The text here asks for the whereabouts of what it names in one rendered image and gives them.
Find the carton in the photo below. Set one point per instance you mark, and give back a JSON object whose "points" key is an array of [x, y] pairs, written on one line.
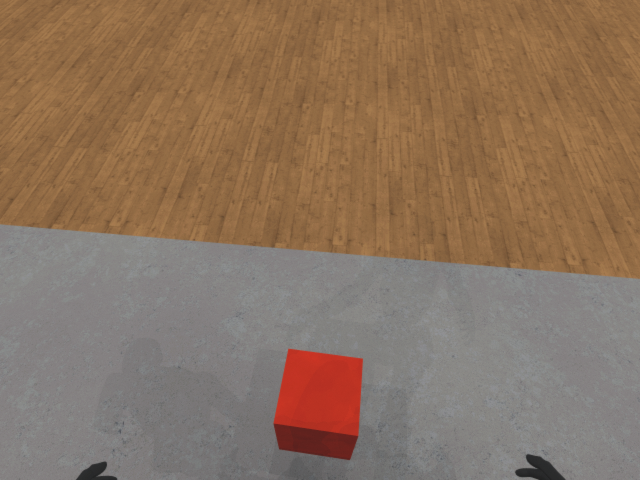
{"points": [[318, 407]]}

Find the right robot hand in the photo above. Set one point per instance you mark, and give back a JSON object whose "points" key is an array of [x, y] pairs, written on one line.
{"points": [[544, 471]]}

